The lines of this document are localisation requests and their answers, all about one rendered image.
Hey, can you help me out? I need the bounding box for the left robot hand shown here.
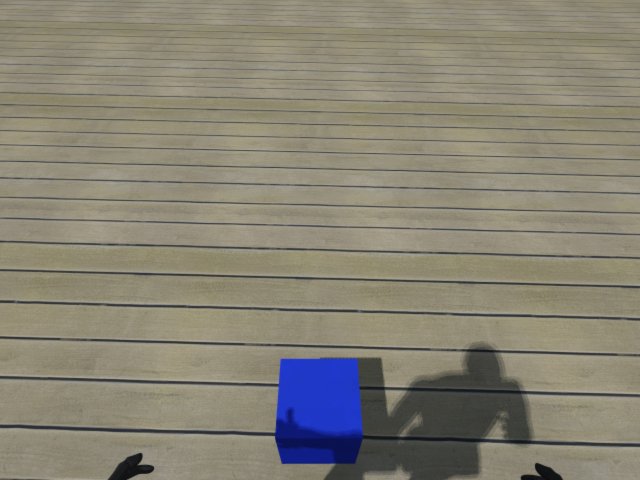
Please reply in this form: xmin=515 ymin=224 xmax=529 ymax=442
xmin=108 ymin=453 xmax=154 ymax=480

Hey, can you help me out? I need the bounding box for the carton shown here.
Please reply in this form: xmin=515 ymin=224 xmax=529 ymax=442
xmin=275 ymin=359 xmax=363 ymax=464

